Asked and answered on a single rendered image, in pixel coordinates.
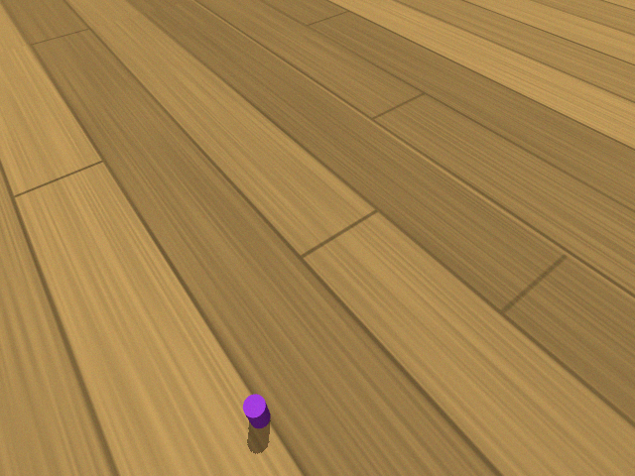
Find can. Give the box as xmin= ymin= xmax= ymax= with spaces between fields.
xmin=243 ymin=394 xmax=271 ymax=428

